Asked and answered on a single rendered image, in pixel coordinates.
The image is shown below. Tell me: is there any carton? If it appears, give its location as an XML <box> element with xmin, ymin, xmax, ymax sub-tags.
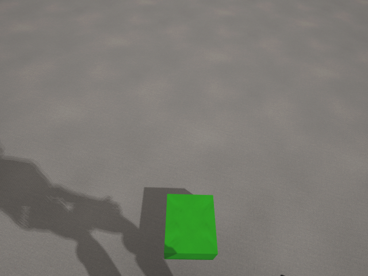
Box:
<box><xmin>164</xmin><ymin>194</ymin><xmax>218</xmax><ymax>260</ymax></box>

